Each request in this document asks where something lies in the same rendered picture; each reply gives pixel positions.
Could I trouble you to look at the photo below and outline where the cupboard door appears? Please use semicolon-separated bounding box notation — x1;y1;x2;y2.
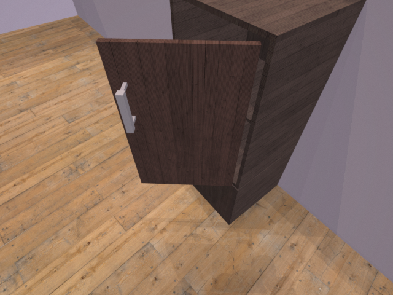
96;38;262;186

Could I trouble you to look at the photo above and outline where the handle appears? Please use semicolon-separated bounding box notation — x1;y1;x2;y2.
115;82;136;133

